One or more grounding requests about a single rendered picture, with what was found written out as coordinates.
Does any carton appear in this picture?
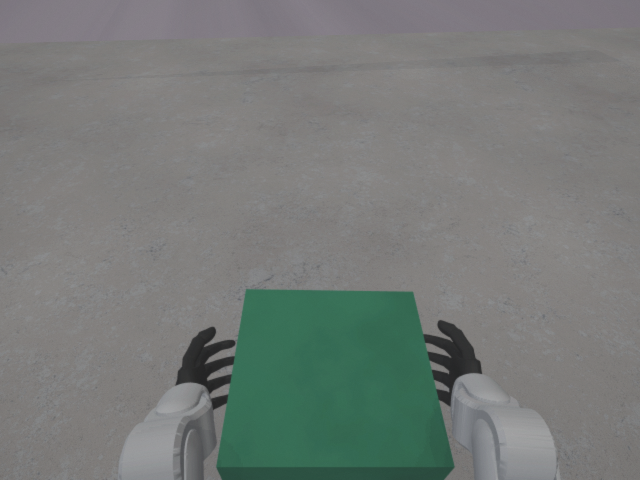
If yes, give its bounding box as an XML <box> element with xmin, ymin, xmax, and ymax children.
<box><xmin>216</xmin><ymin>289</ymin><xmax>455</xmax><ymax>480</ymax></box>

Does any robot left hand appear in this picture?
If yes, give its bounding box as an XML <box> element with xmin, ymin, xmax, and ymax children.
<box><xmin>175</xmin><ymin>327</ymin><xmax>235</xmax><ymax>410</ymax></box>

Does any robot right forearm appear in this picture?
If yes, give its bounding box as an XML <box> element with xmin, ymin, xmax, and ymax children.
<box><xmin>451</xmin><ymin>373</ymin><xmax>561</xmax><ymax>480</ymax></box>

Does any robot right hand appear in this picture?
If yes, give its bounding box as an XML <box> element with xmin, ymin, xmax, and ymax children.
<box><xmin>423</xmin><ymin>320</ymin><xmax>482</xmax><ymax>407</ymax></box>

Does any robot left forearm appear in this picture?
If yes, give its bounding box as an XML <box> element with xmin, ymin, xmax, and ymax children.
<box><xmin>118</xmin><ymin>383</ymin><xmax>217</xmax><ymax>480</ymax></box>

